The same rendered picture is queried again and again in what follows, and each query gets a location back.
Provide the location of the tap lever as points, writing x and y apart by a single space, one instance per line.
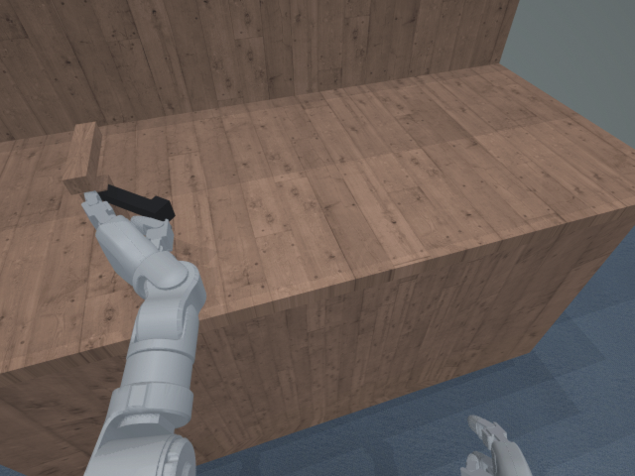
157 207

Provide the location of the counter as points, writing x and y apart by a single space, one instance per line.
374 203

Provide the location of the left robot forearm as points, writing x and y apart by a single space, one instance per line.
155 397

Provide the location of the robot left upper arm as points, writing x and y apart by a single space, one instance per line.
157 455

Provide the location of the robot left hand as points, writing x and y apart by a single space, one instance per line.
123 241

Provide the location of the robot right hand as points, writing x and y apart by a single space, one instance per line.
507 458

